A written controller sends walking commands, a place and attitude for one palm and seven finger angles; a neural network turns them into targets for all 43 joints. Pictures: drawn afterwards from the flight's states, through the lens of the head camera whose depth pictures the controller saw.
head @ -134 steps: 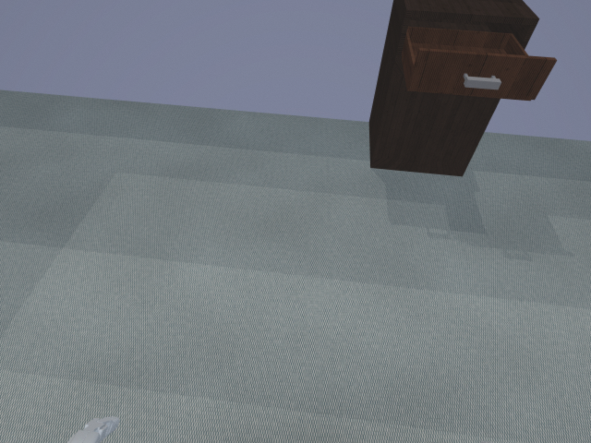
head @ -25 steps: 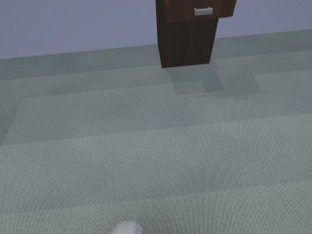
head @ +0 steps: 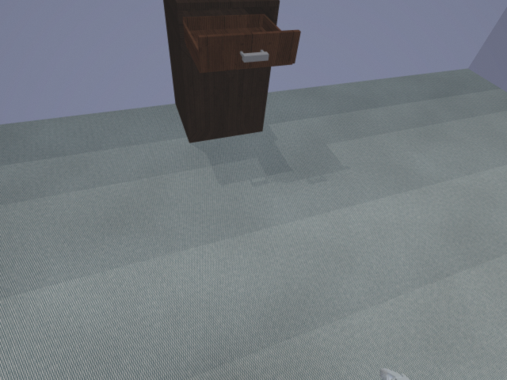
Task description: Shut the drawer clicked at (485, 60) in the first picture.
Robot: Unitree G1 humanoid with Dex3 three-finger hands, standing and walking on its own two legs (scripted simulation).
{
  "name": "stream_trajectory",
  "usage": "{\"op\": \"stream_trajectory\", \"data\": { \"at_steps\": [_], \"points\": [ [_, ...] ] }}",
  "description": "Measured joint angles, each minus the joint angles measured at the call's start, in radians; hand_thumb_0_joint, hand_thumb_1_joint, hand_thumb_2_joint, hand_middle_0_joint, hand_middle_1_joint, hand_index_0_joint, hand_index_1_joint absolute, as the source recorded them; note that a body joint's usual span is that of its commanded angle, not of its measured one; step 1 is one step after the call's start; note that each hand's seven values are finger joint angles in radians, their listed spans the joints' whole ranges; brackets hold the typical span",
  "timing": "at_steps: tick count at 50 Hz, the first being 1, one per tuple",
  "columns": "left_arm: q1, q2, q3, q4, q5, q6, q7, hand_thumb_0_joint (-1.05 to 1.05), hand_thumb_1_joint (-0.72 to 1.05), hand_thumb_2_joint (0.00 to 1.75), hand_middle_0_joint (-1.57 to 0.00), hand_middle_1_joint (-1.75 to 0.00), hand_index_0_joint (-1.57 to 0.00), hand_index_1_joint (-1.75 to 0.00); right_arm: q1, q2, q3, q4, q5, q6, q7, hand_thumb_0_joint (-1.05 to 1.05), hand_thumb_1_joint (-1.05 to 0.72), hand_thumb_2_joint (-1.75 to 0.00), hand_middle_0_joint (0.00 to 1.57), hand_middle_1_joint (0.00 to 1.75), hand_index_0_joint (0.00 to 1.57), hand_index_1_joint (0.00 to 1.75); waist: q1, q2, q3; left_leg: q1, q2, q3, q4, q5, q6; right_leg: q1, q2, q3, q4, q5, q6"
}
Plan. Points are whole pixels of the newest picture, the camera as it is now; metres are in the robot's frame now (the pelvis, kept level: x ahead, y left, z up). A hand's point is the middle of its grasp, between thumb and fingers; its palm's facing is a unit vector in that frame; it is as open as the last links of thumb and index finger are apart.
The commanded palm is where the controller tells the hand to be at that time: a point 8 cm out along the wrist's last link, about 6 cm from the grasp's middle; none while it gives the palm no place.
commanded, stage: walk to a spot facing it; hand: left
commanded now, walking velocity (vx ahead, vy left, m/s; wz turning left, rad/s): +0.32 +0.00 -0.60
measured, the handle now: (253, 54) +1.32 +0.13 -0.09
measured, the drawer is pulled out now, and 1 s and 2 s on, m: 0.29 0.29 0.29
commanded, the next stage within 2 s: turn to face it in 2.00 s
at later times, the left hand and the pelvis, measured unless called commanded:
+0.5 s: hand (210, 289) +0.33 +0.12 -0.18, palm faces -0.37 -0.92 -0.09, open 7.4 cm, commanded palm none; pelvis +0.17 +0.00 -0.01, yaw -18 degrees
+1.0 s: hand (212, 247) +0.43 +0.14 -0.18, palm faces -0.32 -0.92 -0.21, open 7.3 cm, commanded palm none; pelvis +0.40 -0.05 -0.01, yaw -25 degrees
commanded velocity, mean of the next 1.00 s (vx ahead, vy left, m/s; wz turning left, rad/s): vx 0.36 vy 0.00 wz -0.32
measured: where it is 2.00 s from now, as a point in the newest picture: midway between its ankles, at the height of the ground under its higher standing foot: (317, 265)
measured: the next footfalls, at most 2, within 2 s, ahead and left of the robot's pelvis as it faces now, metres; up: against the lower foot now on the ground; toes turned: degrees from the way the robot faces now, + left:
right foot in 0.56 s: +0.28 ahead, -0.10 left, +0.00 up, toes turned -28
left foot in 1.04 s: +0.60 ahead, +0.00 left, +0.00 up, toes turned -16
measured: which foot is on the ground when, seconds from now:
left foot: down 0.00-0.56, up 0.58-1.00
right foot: up 0.00-0.54, down 0.56-1.00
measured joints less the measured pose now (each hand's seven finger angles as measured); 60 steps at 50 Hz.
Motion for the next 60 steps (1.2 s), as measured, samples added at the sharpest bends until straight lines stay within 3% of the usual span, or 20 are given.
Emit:
{"op": "stream_trajectory", "data": {
  "at_steps": [2,5,13,18,21,24,26,28,29,31,33,37,41,46,50,52,54,56,58,60],
  "points": [
    [-0.015,0.015,0.010,0.007,0.007,0.009,-0.009,0.01,0.91,0.90,-0.20,-0.29,-0.20,-0.30,0.036,0.018,0.010,0.001,-0.003,-0.003,-0.001,0.01,-0.91,-0.90,0.20,0.30,0.20,0.30,-0.013,-0.005,-0.005,0.045,0.013,0.033,-0.027,-0.012,0.025,-0.087,-0.021,-0.073,0.195,0.011,0.010],
    [-0.047,0.039,0.024,-0.005,0.017,0.007,-0.024,0.01,0.91,0.90,-0.20,-0.29,-0.20,-0.30,0.105,0.038,0.019,0.029,-0.003,-0.011,-0.008,0.01,-0.91,-0.90,0.20,0.30,0.20,0.30,-0.027,-0.006,-0.008,0.122,0.029,0.066,-0.112,0.000,0.029,-0.195,-0.062,-0.138,0.382,0.125,0.026],
    [-0.124,0.030,0.029,-0.025,0.017,0.016,-0.019,0.00,0.92,0.90,-0.19,-0.29,-0.19,-0.30,0.278,0.067,0.023,0.139,0.004,-0.030,-0.033,0.01,-0.91,-0.90,0.20,0.30,0.20,0.30,-0.053,-0.005,0.014,0.258,0.028,0.175,-0.207,-0.044,0.032,-0.358,-0.119,-0.138,0.537,0.305,0.042],
    [-0.174,-0.009,0.009,-0.006,0.015,0.026,-0.023,0.00,0.92,0.90,-0.19,-0.29,-0.19,-0.30,0.362,0.090,0.028,0.198,-0.004,-0.035,-0.040,0.01,-0.91,-0.90,0.19,0.30,0.20,0.30,-0.086,0.003,0.042,0.327,0.025,0.235,-0.227,-0.099,0.024,-0.361,-0.130,-0.203,0.438,0.295,0.031],
    [-0.220,-0.037,-0.009,0.003,0.014,0.023,-0.027,0.01,0.92,0.90,-0.19,-0.29,-0.19,-0.30,0.400,0.104,0.032,0.225,-0.012,-0.035,-0.040,0.01,-0.91,-0.90,0.19,0.30,0.20,0.30,-0.109,0.011,0.069,0.374,0.029,0.265,-0.238,-0.133,0.012,-0.316,-0.121,-0.270,0.270,0.259,0.007],
    [-0.264,-0.060,-0.026,0.000,0.011,0.008,-0.026,0.01,0.92,0.90,-0.19,-0.29,-0.19,-0.30,0.429,0.117,0.034,0.248,-0.012,-0.027,-0.035,0.01,-0.91,-0.90,0.20,0.30,0.20,0.30,-0.123,0.020,0.094,0.407,0.046,0.297,-0.198,-0.184,-0.011,-0.239,-0.077,-0.338,0.082,0.196,-0.033],
    [-0.276,-0.069,-0.033,-0.004,0.011,-0.012,-0.023,0.01,0.92,0.90,-0.19,-0.29,-0.20,-0.30,0.445,0.123,0.032,0.264,-0.007,-0.017,-0.031,0.01,-0.91,-0.90,0.20,0.30,0.20,0.30,-0.121,0.016,0.098,0.407,0.063,0.321,-0.097,-0.210,-0.031,-0.165,-0.042,-0.374,-0.016,0.176,-0.063],
    [-0.267,-0.071,-0.040,-0.011,0.013,-0.042,-0.020,0.01,0.91,0.90,-0.20,-0.29,-0.20,-0.30,0.470,0.132,0.030,0.272,0.004,-0.006,-0.023,0.01,-0.91,-0.90,0.20,0.30,0.20,0.30,-0.114,-0.002,0.082,0.324,0.092,0.305,0.172,-0.177,-0.042,-0.068,-0.037,-0.380,-0.110,0.211,-0.121],
    [-0.264,-0.074,-0.039,-0.012,0.007,-0.057,-0.014,0.00,0.91,0.90,-0.20,-0.29,-0.20,-0.30,0.458,0.132,0.028,0.276,0.010,0.002,-0.021,0.01,-0.91,-0.90,0.20,0.30,0.20,0.30,-0.104,0.001,0.082,0.241,0.106,0.247,0.375,-0.191,-0.045,-0.066,-0.030,-0.373,-0.079,0.179,-0.141],
    [-0.244,-0.074,-0.039,-0.006,-0.008,-0.069,-0.002,0.00,0.91,0.90,-0.20,-0.29,-0.20,-0.30,0.405,0.129,0.017,0.271,0.013,0.017,-0.018,0.01,-0.91,-0.90,0.20,0.30,0.20,0.30,-0.103,0.011,0.091,0.083,0.106,0.111,0.688,-0.175,-0.039,-0.021,-0.015,-0.363,-0.061,0.115,-0.143],
    [-0.210,-0.071,-0.030,0.012,-0.019,-0.073,0.013,0.00,0.92,0.90,-0.20,-0.29,-0.20,-0.30,0.342,0.121,0.007,0.243,0.008,0.023,-0.016,0.01,-0.91,-0.90,0.20,0.30,0.20,0.30,-0.104,0.019,0.079,-0.053,0.119,0.036,0.795,-0.108,-0.042,0.044,-0.003,-0.348,-0.115,0.107,-0.115],
    [-0.146,-0.045,-0.017,0.046,-0.009,-0.085,0.034,-0.02,0.95,0.90,-0.20,-0.29,-0.20,-0.30,0.201,0.094,-0.006,0.156,-0.005,0.022,-0.015,0.01,-0.91,-0.90,0.20,0.30,0.20,0.30,-0.103,0.046,0.045,-0.254,0.166,-0.014,0.689,-0.038,-0.053,0.137,0.007,-0.302,-0.232,0.127,-0.112],
    [-0.090,-0.051,-0.026,0.074,-0.006,-0.089,0.027,-0.01,0.94,0.90,-0.20,-0.29,-0.20,-0.30,0.098,0.039,-0.024,0.107,-0.014,0.021,-0.011,0.02,-0.95,-0.90,0.20,0.30,0.20,0.30,-0.093,0.085,0.027,-0.338,0.183,-0.011,0.503,0.066,-0.068,0.207,-0.002,-0.271,-0.300,0.118,-0.092],
    [-0.022,-0.068,-0.034,0.088,-0.004,-0.102,0.029,-0.01,0.93,0.90,-0.20,-0.29,-0.20,-0.30,0.018,0.005,-0.023,0.094,-0.014,0.015,0.017,0.02,-0.95,-0.90,0.19,0.30,0.20,0.30,-0.046,0.087,0.034,-0.313,0.157,0.026,0.280,0.116,-0.063,0.284,-0.016,-0.243,-0.336,0.071,-0.061],
    [0.036,-0.078,-0.041,0.110,-0.002,-0.097,0.030,0.00,0.92,0.90,-0.20,-0.29,-0.20,-0.30,-0.030,0.012,-0.013,0.089,-0.013,0.007,0.027,0.02,-0.93,-0.90,0.19,0.30,0.20,0.30,-0.010,0.061,0.051,-0.215,0.101,0.070,0.110,0.087,-0.037,0.334,-0.034,-0.222,-0.308,-0.003,-0.032],
    [0.064,-0.082,-0.041,0.130,-0.006,-0.089,0.029,0.00,0.91,0.90,-0.20,-0.29,-0.20,-0.30,-0.046,0.022,-0.008,0.082,-0.019,-0.013,0.023,0.01,-0.93,-0.90,0.19,0.30,0.20,0.30,-0.007,0.042,0.060,-0.148,0.072,0.096,0.047,0.112,0.000,0.305,-0.052,-0.207,-0.173,-0.065,-0.021],
    [0.062,-0.084,-0.039,0.152,-0.013,-0.070,0.024,0.00,0.91,0.90,-0.20,-0.29,-0.20,-0.30,-0.051,0.039,-0.001,0.074,-0.022,-0.032,0.018,0.01,-0.92,-0.90,0.19,0.30,0.20,0.30,-0.007,0.019,0.078,-0.129,0.068,0.125,0.099,0.070,0.031,0.187,-0.067,-0.184,0.155,-0.082,-0.022],
    [0.052,-0.085,-0.036,0.162,-0.010,-0.057,0.020,0.00,0.91,0.90,-0.20,-0.29,-0.20,-0.30,-0.031,0.054,0.004,0.078,-0.017,-0.038,0.012,0.01,-0.92,-0.90,0.19,0.30,0.20,0.30,-0.011,0.009,0.078,-0.074,0.067,0.151,0.084,0.035,0.036,0.067,-0.082,-0.181,0.406,-0.039,-0.023],
    [0.030,-0.083,-0.028,0.157,-0.002,-0.047,0.012,0.01,0.91,0.90,-0.20,-0.29,-0.20,-0.30,0.004,0.068,0.006,0.094,-0.015,-0.039,0.004,0.01,-0.91,-0.90,0.19,0.30,0.20,0.30,-0.018,0.008,0.070,-0.013,0.063,0.169,0.028,0.035,0.026,-0.034,-0.112,-0.197,0.509,0.032,-0.016],
    [0.003,-0.084,-0.021,0.136,0.004,-0.039,0.008,0.01,0.91,0.90,-0.20,-0.29,-0.20,-0.30,0.041,0.067,-0.018,0.107,-0.004,-0.046,-0.018,-0.01,-0.94,-0.90,0.20,0.30,0.20,0.30,-0.025,0.010,0.061,0.040,0.057,0.184,-0.029,0.040,0.027,-0.119,-0.141,-0.199,0.521,0.090,-0.007]
  ]
}}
